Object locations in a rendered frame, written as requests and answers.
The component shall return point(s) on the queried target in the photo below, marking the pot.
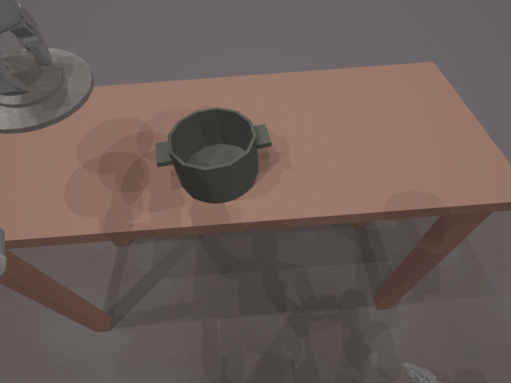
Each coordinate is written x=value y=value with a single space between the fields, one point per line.
x=214 y=152

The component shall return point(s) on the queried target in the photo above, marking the knob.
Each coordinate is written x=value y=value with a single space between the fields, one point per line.
x=23 y=65

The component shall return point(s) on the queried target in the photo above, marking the lid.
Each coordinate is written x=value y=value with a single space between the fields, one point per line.
x=62 y=89

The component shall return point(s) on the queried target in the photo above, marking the table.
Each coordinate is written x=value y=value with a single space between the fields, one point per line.
x=347 y=146

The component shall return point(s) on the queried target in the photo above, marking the robot right hand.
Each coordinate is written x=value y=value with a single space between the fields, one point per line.
x=418 y=374

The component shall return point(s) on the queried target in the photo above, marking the robot left hand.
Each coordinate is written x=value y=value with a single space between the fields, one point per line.
x=17 y=20

